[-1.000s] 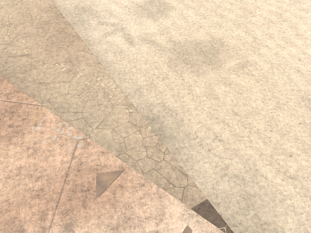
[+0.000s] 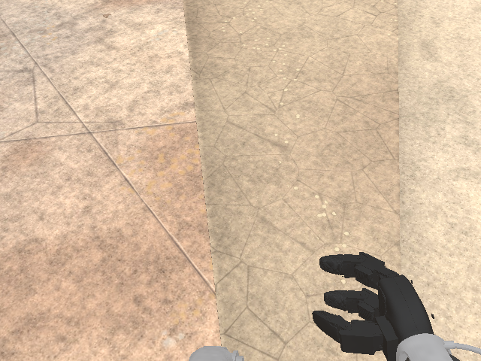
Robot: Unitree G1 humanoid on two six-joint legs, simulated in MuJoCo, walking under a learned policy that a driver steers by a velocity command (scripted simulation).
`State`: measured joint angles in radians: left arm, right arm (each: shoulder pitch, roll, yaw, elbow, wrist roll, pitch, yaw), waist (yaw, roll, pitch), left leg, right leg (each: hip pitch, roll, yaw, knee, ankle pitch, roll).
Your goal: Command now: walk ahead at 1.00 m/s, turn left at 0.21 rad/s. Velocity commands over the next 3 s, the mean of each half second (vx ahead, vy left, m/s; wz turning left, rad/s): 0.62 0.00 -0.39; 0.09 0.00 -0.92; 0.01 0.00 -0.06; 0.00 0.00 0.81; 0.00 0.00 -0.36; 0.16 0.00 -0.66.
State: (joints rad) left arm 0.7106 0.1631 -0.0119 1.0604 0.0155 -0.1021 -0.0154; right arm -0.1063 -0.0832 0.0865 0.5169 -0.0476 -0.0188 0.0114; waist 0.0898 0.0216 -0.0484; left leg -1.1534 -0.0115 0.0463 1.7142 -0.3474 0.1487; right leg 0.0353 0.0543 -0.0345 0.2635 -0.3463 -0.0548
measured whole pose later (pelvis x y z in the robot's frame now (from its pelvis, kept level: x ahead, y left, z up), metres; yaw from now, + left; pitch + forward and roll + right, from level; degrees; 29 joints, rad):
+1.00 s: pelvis +0.56 +0.00 -0.01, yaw -43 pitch +1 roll +0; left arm 0.17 0.34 0.07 0.58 0.03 0.10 -0.05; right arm 0.20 -0.25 -0.05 0.69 -0.03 0.01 -0.04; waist 0.00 -0.03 0.03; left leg -0.41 0.05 0.06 0.50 -0.11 0.01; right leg -0.62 0.03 0.03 1.25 -0.39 0.04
